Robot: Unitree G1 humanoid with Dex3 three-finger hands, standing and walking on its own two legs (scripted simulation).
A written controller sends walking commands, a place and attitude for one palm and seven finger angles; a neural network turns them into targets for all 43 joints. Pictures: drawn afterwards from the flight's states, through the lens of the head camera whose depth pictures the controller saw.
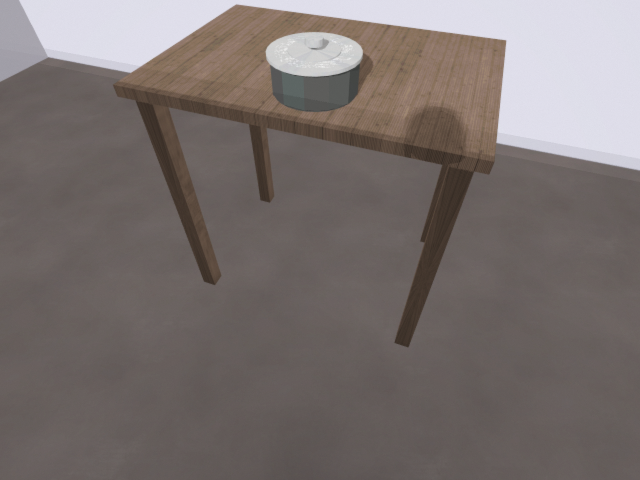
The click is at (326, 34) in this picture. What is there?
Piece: lid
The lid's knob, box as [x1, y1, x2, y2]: [305, 33, 323, 47]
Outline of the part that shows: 305,36 305,45 318,47 323,44 323,36 320,34 312,33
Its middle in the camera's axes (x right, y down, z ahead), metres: -0.02 -0.42 +0.82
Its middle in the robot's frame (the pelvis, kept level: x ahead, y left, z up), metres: +0.91 +0.06 +0.15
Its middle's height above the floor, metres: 0.93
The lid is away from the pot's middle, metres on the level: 0.00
